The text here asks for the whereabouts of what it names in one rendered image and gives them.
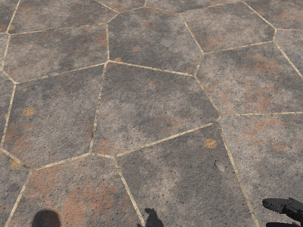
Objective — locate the right robot hand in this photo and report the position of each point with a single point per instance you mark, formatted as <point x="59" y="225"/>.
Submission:
<point x="291" y="207"/>

